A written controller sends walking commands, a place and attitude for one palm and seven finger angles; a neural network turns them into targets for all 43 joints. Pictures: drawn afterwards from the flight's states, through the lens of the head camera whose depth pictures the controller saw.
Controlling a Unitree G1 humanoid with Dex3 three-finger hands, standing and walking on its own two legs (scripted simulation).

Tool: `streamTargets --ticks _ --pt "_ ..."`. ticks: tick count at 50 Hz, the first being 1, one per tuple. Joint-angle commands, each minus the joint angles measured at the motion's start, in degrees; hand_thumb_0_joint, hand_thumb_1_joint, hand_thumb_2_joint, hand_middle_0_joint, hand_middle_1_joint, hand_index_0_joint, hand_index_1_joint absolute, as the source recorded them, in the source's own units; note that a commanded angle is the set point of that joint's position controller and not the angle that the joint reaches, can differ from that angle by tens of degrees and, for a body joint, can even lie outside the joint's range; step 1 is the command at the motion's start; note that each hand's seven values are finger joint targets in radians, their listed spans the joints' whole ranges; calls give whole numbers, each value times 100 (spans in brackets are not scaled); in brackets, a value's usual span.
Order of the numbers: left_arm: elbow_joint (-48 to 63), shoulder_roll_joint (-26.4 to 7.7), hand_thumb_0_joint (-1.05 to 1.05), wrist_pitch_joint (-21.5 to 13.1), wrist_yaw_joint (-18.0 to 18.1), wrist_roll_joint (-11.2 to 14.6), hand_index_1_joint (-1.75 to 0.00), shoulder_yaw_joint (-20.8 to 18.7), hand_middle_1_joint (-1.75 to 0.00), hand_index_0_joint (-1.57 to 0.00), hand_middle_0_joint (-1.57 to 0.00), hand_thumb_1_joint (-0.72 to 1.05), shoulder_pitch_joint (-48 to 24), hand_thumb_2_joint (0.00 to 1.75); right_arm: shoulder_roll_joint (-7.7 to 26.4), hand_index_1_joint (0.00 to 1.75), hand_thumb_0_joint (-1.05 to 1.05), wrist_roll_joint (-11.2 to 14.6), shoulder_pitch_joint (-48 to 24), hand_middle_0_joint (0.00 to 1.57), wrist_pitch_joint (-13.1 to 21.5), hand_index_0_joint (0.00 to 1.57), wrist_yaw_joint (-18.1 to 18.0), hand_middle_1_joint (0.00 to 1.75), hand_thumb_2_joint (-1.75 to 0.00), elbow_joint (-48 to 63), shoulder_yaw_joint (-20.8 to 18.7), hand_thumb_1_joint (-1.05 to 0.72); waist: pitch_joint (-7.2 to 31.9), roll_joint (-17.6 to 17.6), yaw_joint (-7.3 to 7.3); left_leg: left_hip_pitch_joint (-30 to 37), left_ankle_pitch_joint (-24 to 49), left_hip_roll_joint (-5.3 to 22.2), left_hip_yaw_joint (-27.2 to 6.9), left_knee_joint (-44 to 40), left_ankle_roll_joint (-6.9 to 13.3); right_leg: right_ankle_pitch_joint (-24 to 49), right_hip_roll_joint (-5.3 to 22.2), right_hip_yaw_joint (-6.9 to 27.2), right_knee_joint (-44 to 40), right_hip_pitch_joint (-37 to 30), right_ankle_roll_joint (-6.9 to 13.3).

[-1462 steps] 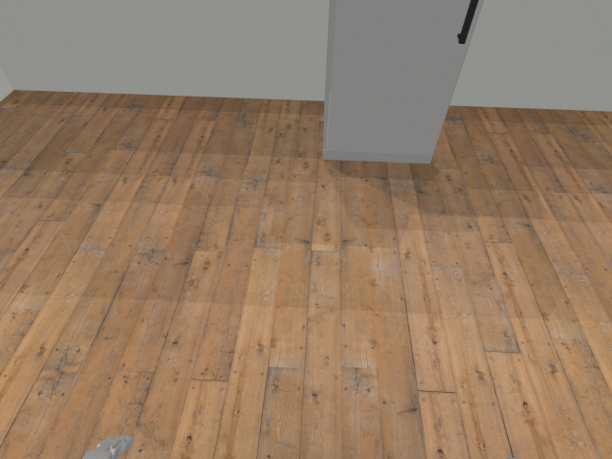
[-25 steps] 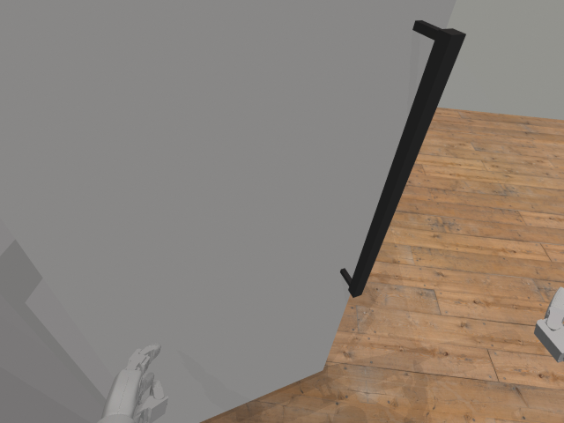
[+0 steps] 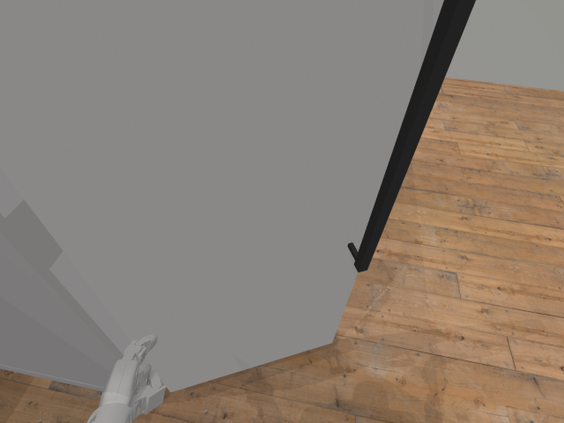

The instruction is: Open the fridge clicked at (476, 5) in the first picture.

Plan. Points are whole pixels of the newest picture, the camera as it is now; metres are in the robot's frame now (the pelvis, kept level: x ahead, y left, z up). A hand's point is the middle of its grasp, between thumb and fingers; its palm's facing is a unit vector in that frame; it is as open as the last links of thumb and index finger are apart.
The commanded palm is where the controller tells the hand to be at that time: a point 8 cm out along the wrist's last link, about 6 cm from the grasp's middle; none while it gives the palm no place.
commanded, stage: step back with the hand held close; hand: right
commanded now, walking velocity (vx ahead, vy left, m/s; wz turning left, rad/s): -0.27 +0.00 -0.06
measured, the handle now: (387, 166) +0.45 -0.14 +0.14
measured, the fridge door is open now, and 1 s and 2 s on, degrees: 62 62 62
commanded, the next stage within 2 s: stop stepping back and stand still in 0.92 s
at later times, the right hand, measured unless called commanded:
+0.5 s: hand out of the picture +0.11 -0.27 +0.17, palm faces +0.55 +0.69 -0.47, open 7.4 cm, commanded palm +0.04 -0.30 +0.18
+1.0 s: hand out of the picture +0.00 -0.25 +0.17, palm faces +0.43 +0.82 -0.39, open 7.4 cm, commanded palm -0.06 -0.29 +0.18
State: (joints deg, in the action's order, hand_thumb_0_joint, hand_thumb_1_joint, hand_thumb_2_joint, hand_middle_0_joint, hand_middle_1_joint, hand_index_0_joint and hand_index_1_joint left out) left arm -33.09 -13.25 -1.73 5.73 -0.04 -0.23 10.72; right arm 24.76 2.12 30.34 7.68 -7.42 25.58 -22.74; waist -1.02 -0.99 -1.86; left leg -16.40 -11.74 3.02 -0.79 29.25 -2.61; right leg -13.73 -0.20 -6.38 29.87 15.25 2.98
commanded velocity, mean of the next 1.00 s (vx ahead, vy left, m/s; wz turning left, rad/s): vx -0.35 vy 0.00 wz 0.01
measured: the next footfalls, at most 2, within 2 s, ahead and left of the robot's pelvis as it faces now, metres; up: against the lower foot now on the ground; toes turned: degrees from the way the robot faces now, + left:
left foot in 0.94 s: -0.24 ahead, +0.10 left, +0.01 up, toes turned +5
right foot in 1.10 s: -0.16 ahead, -0.08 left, +0.00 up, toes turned +0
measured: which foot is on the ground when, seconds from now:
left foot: down 0.00-0.64, up 0.66-0.92, down 0.94-1.00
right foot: down 0.00-0.94, up 0.96-1.00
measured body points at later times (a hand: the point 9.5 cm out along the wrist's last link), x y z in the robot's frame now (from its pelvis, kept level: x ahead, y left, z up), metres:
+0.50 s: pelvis -0.08 +0.01 -0.02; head -0.07 +0.01 +0.43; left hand +0.11 +0.24 -0.10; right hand +0.07 -0.31 +0.19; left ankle -0.02 +0.14 -0.73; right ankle +0.02 -0.09 -0.73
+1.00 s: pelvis -0.22 +0.00 -0.01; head -0.20 -0.02 +0.44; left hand -0.02 +0.21 -0.08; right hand -0.03 -0.29 +0.19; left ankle -0.32 +0.13 -0.74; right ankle -0.09 -0.09 -0.72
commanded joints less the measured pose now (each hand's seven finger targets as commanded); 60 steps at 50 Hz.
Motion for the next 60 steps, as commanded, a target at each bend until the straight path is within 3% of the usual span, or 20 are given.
streamTargets --ticks 1,9,18,21,23,25,29,32,34,38,42,45,47,49,52,54,55,56,58,60 --pt "914 -808 0 -399 18 -52 -30 -241 -30 -20 -20 90 -628 90 774 30 0 -50 -452 20 478 20 -208 30 -90 1069 -711 -90 565 -802 -67 919 -28 -269 43 752 161 321 1032 987 -1253 1049 188" --pt "758 -680 0 -495 -10 -6 -30 -265 -30 -20 -20 90 -389 90 864 30 0 -147 -773 20 672 20 -285 30 -90 1058 -639 -90 313 1005 114 -312 -838 504 -1079 -720 518 -1654 308 781 12 948 56" --pt "845 -822 0 -752 24 -16 -30 -318 -30 -20 -20 90 -546 90 878 30 0 -330 -660 20 1092 20 -368 30 -90 1141 -1054 -90 542 -1219 -29 1925 -380 -588 76 1769 112 -3409 1329 1776 -1847 3257 517" --pt "817 -708 0 -764 -13 -4 -30 -307 -30 -20 -20 90 -542 90 895 30 0 -263 -502 20 1127 20 -327 30 -90 1023 -993 -90 236 -313 30 1069 -70 -256 -553 803 363 -2523 802 1287 -762 2711 332" --pt "600 -565 0 -762 -64 -67 -30 -299 -30 -20 -20 90 -418 90 1043 30 0 -126 -358 20 1108 20 -329 30 -90 938 -964 -90 235 826 153 -511 614 782 -1879 -665 829 -1011 268 734 643 1179 -104" --pt "569 -474 0 -706 -121 -41 -30 -280 -30 -20 -20 90 -401 90 1057 30 0 -106 -646 20 965 20 -333 30 -90 1140 -734 -90 881 1358 129 -392 2008 1310 -2030 -772 1053 -287 8 460 1488 430 -324" --pt "575 -488 0 -644 -63 -38 -30 -208 -30 -20 -20 90 -524 90 1143 30 0 -103 -677 20 840 20 -342 30 -90 1291 -777 -90 718 896 126 -492 1984 1018 -1324 -375 767 -329 94 576 776 216 -233" --pt "750 -747 0 -699 37 -41 -30 -253 -30 -20 -20 90 -760 90 1016 30 0 -109 -556 20 908 20 -317 30 -90 1521 -932 -90 805 -1329 -21 301 -602 -576 -111 1995 88 880 1645 1930 -1253 1294 467" --pt "626 -716 0 -803 -7 -168 -30 -362 -30 -20 -20 90 -623 90 1162 30 0 -99 -402 20 1045 20 -307 30 -90 1377 -1214 -90 1016 -1282 -5 641 -1463 -757 -337 3667 113 -454 2171 2307 -1875 1887 723" --pt "566 -593 0 -923 -113 -120 -30 -423 -30 -20 -20 90 -599 90 888 30 0 7 -499 20 925 20 -265 30 -90 1852 -940 -90 1134 -857 -51 -249 -1641 -466 -147 2662 165 1002 1707 1459 -1171 203 540" --pt "475 -558 0 -970 -167 -156 -30 -297 -30 -20 -20 90 -691 90 721 30 0 70 -781 20 743 20 -292 30 -90 1864 -525 -90 1072 -1305 -25 350 -1901 -595 204 1034 317 -380 1536 1258 -1849 234 128" --pt "354 -553 0 -846 -168 -182 -30 -287 -30 -20 -20 90 -688 90 837 30 0 89 -1029 20 707 20 -293 30 -90 1673 -518 -90 1041 -701 18 339 -1313 -326 -11 -941 619 -520 1155 990 -1270 13 -336" --pt "355 -332 0 -668 -143 -153 -30 -214 -30 -20 -20 90 -730 90 1331 30 0 69 -1062 20 724 20 -330 30 -90 1595 -742 -90 1136 1164 40 -622 -316 1415 -2108 -1840 1305 -323 329 334 1105 -235 -709" --pt "400 -302 0 -671 -96 -221 -30 -140 -30 -20 -20 90 -907 90 1659 30 0 -61 -1201 20 865 20 -371 30 -90 1582 -1020 -90 1028 1205 -135 -58 2782 1812 -1492 -1118 1500 -1431 63 424 2494 871 -562" --pt "625 -304 0 -495 6 -9 -30 -14 -30 -20 -20 90 -904 90 1216 30 0 -102 -471 20 496 20 -182 30 -90 1314 -794 -90 1060 1105 58 1094 5349 941 -295 192 833 -110 -46 13 1045 812 -437" --pt "577 -552 0 -484 42 78 -30 -72 -30 -20 -20 90 -633 90 1120 30 0 -1 4 20 381 20 -211 30 -90 1218 -816 -90 1406 -345 199 272 3400 244 285 1143 240 3407 394 390 -265 -890 -173" --pt "637 -691 0 -519 -31 50 -30 -166 -30 -20 -20 90 -505 90 1061 30 0 -2 106 20 341 20 -192 30 -90 1418 -681 -90 1535 -1250 136 -418 -140 -223 156 1548 136 4932 1185 1209 -469 -1447 77" --pt "656 -677 0 -533 -96 33 -30 -217 -30 -20 -20 90 -394 90 1036 30 0 20 173 20 327 20 -173 30 -90 1316 -658 -90 1367 -1125 77 -325 -2055 -331 -103 1802 200 3834 1440 1472 -826 -929 153" --pt "659 -699 0 -668 -95 1 -30 -219 -30 -20 -20 90 -536 90 1038 30 0 99 64 20 403 20 -197 30 -90 1106 -846 -90 606 -548 62 -272 -1900 -421 -36 1750 166 97 1528 2050 -1808 294 296" --pt "678 -608 0 -648 -56 -114 -30 -148 -30 -20 -20 90 -573 90 1139 30 0 56 31 20 439 20 -283 30 -90 1436 -900 -90 507 -879 94 239 -1548 -312 178 994 242 -624 1250 1803 -2113 498 35"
